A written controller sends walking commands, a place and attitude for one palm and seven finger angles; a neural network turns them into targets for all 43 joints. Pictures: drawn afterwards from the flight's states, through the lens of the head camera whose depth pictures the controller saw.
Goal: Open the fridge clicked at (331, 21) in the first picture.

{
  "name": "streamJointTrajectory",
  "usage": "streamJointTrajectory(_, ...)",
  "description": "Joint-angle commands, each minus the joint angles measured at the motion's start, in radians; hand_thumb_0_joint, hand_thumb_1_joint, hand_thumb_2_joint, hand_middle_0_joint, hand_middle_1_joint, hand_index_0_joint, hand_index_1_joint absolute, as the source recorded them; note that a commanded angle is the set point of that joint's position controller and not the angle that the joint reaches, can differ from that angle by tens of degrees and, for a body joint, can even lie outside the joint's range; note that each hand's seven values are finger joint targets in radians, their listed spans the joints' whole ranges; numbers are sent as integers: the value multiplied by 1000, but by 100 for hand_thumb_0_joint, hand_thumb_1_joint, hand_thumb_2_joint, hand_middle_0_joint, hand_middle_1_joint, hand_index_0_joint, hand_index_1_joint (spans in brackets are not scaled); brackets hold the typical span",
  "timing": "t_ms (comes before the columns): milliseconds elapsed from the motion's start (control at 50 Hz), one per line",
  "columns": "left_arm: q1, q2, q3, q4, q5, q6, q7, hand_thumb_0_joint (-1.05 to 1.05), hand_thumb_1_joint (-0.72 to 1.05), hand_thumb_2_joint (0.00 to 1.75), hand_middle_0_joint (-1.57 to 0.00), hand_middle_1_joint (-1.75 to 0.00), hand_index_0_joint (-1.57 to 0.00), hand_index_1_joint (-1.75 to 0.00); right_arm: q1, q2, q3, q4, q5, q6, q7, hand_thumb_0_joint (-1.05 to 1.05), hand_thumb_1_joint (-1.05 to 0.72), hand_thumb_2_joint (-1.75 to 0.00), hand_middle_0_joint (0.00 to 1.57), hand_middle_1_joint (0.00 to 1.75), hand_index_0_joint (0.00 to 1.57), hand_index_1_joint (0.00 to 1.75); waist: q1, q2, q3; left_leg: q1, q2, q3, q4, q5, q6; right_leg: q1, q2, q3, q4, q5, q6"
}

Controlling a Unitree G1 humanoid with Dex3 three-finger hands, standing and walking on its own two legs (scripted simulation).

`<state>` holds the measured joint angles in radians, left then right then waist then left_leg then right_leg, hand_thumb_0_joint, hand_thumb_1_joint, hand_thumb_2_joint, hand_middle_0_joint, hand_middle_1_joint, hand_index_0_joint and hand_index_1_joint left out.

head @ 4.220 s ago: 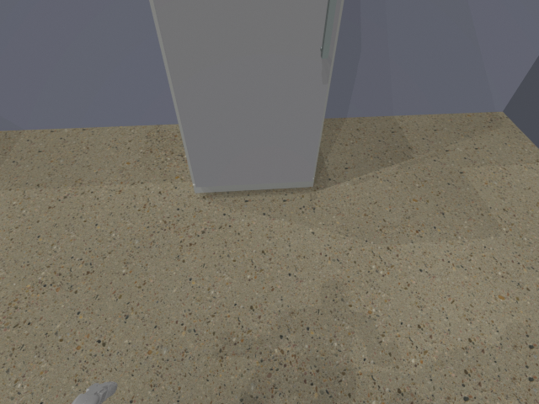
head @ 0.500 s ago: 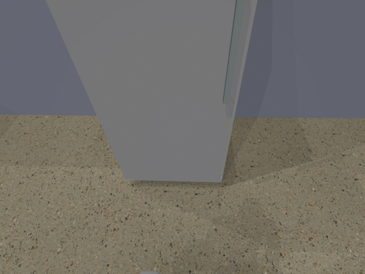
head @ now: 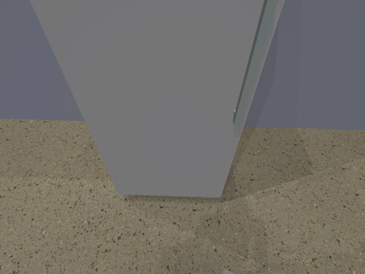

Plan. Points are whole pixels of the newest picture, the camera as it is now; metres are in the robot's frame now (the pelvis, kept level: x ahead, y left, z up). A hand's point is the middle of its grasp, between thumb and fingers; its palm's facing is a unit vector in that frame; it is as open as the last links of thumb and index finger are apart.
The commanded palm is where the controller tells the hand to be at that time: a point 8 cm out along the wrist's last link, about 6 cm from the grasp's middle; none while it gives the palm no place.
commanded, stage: take the last steps up to it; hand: right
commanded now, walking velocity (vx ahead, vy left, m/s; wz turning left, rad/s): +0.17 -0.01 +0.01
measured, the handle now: (250, 64) +0.59 -0.14 +0.16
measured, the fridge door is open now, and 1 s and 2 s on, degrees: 0 0 0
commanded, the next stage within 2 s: come to a stop and stand still in 0.06 s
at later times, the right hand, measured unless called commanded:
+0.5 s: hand out of the picture +0.14 -0.18 -0.18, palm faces +0.01 +0.97 -0.26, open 7.3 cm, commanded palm none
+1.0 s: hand out of the picture +0.06 -0.21 -0.18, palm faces +0.06 +0.98 -0.18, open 7.3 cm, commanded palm none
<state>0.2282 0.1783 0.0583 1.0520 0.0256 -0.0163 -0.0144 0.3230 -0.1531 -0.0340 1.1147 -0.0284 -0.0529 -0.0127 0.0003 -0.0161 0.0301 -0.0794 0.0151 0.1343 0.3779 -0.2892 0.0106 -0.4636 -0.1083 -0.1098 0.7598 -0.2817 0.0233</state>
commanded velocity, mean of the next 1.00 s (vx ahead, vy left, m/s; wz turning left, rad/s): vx -0.02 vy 0.01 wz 0.00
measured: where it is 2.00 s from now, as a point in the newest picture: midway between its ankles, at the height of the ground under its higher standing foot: outside the picture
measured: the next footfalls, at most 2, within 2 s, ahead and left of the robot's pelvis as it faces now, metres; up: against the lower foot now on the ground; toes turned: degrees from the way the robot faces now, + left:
right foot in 0.08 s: +0.15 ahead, -0.12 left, +0.00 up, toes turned -9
left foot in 0.44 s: +0.17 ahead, +0.12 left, +0.00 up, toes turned +6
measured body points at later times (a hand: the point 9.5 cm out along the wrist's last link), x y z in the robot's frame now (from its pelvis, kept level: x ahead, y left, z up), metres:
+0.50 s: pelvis +0.09 +0.01 -0.01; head +0.11 +0.02 +0.44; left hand +0.13 +0.24 -0.18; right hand +0.14 -0.23 -0.16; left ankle +0.13 +0.12 -0.74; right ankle +0.10 -0.11 -0.73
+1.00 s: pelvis +0.05 -0.02 +0.01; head +0.05 -0.04 +0.46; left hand +0.05 +0.19 -0.15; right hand +0.06 -0.26 -0.16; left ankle +0.05 +0.10 -0.71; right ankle +0.02 -0.13 -0.74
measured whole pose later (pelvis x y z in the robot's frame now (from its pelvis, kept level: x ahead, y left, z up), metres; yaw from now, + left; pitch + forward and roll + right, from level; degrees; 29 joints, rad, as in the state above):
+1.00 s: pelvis +0.05 -0.02 +0.01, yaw -1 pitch +0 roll +1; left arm 0.30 0.12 0.01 1.09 0.03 0.00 0.03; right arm 0.26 -0.20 -0.04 1.08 -0.03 0.04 -0.01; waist 0.00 0.03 0.00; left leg -0.34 0.03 0.03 0.74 -0.36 -0.02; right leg -0.13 -0.01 -0.04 0.37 -0.24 -0.02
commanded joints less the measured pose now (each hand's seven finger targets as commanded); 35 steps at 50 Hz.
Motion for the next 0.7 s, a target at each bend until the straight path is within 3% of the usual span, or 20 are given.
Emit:
streamJointTrajectory(0,29,26,-9,-43,-6,-26,-2,0,90,90,-20,-30,-20,-30,36,-149,-31,-23,5,-7,-6,0,-90,-90,20,30,20,30,16,137,58,-94,221,-134,-73,258,105,156,36,-34,-181,78,-13)
streamJointTrajectory(20,76,43,-8,-24,-4,-31,3,0,90,90,-20,-30,-20,-30,38,-141,-28,-20,9,-1,-5,0,-90,-90,20,30,20,30,36,107,41,-138,193,-107,2,260,85,270,52,-51,-243,118,-16)
streamJointTrajectory(40,156,87,1,1,-1,-37,11,0,90,90,-20,-30,-20,-30,52,-114,-22,-22,10,3,-3,0,-90,-90,20,30,20,30,68,12,-8,-199,147,-79,156,240,59,417,15,2,-293,167,-32)
streamJointTrajectory(60,237,179,22,12,7,-41,22,0,90,90,-20,-30,-20,-30,71,-71,-16,-39,15,8,2,0,-90,-90,20,30,20,30,90,-187,-60,-362,47,-9,373,-7,11,551,-178,246,-350,223,-110)
streamJointTrajectory(80,288,238,30,15,5,-30,26,0,90,90,-20,-30,-20,-30,60,-53,-12,-67,11,8,1,0,-90,-90,20,30,20,30,100,-304,-80,-435,-15,8,616,-342,-4,533,-335,440,-481,176,-201)
streamJointTrajectory(100,252,215,22,15,1,-29,36,0,90,90,-20,-30,-20,-30,27,-69,-12,-70,5,15,-4,0,-90,-90,20,30,20,30,100,-274,-68,-478,21,-77,743,-330,5,482,-339,458,-522,86,-215)
streamJointTrajectory(140,133,133,1,-19,-3,-34,40,0,90,90,-20,-30,-20,-30,-16,-63,-20,-65,3,13,8,0,-90,-90,20,30,20,30,56,-134,22,-494,83,-113,784,-189,3,339,-271,333,-532,121,-202)
streamJointTrajectory(160,77,94,-14,-27,-4,-40,44,0,90,90,-20,-30,-20,-30,-2,-51,-15,-51,4,18,9,0,-90,-90,20,30,20,30,23,-77,34,-436,101,-118,719,-150,-11,278,-244,252,-529,268,-178)
streamJointTrajectory(200,10,79,-26,-35,-9,-43,52,0,90,90,-20,-30,-20,-30,72,-6,-2,-21,14,43,-2,0,-90,-90,20,30,20,30,-22,-82,-33,-300,97,-117,559,-93,-39,260,-190,110,-484,563,-159)
streamJointTrajectory(260,-6,94,-12,-30,-9,-24,58,0,90,90,-20,-30,-20,-30,61,-18,-1,-34,12,64,-15,0,-90,-90,20,30,20,30,-14,-67,-42,-226,71,-83,377,-78,-47,260,-196,93,-439,637,-173)
streamJointTrajectory(340,-23,125,13,-34,-10,5,55,0,90,90,-20,-30,-20,-30,45,-53,-14,-64,3,77,-19,0,-90,-90,20,30,20,30,-20,-136,-22,-184,49,-59,266,25,-41,234,-180,94,-393,528,-158)
streamJointTrajectory(380,-36,118,18,-41,-10,15,51,0,90,90,-20,-30,-20,-30,63,-88,-23,-73,1,68,-20,0,-90,-90,20,30,20,30,-38,-95,-21,-136,64,-80,138,194,-29,219,-136,73,-313,436,-109)
streamJointTrajectory(400,-25,95,20,-49,-15,20,47,0,90,90,-20,-30,-20,-30,49,-126,-29,-85,-4,62,-23,0,-90,-90,20,30,20,30,-30,-14,-29,-117,118,-158,97,364,-10,186,-72,42,-247,298,-65)
streamJointTrajectory(420,2,62,17,-54,-19,26,39,0,90,90,-20,-30,-20,-30,17,-174,-34,-101,-7,57,-23,0,-90,-90,20,30,20,30,-10,95,-33,-117,236,-270,59,495,43,140,11,-8,-157,80,-25)
streamJointTrajectory(440,13,31,14,-60,-21,44,36,0,90,90,-20,-30,-20,-30,-3,-217,-41,-113,-3,54,-21,0,-90,-90,20,30,20,30,-9,222,-49,-150,347,-362,-25,527,131,129,78,-17,-32,-179,0)
streamJointTrajectory(460,-5,40,15,-66,-18,59,39,0,90,90,-20,-30,-20,-30,-4,-213,-43,-118,-2,53,-23,0,-90,-90,20,30,20,30,-32,274,-54,-194,376,-388,-69,537,181,135,77,42,104,-298,-5)
streamJointTrajectory(480,-4,46,18,-60,-16,63,40,0,90,90,-20,-30,-20,-30,-42,-193,-40,-125,-2,55,-27,0,-90,-90,20,30,20,30,-21,227,-47,-186,360,-375,-60,532,206,104,78,88,204,-288,-9)
streamJointTrajectory(540,21,55,18,-48,-14,63,35,0,90,90,-20,-30,-20,-30,-88,-188,-45,-151,-2,55,-32,0,-90,-90,20,30,20,30,-15,154,-73,-110,315,-284,-19,553,184,45,82,111,292,-220,9)
streamJointTrajectory(640,7,58,9,-68,-13,56,27,0,90,90,-20,-30,-20,-30,-68,-213,-58,-155,-5,57,-32,0,-90,-90,20,30,20,30,-49,193,-93,-44,315,-298,-51,403,178,74,80,87,98,-215,22)
streamJointTrajectory(680,18,52,4,-72,-15,48,25,0,90,90,-20,-30,-20,-30,-73,-221,-62,-153,-7,59,-30,0,-90,-90,20,30,20,30,-48,197,-92,-53,308,-310,-63,311,171,114,80,72,-28,-200,15)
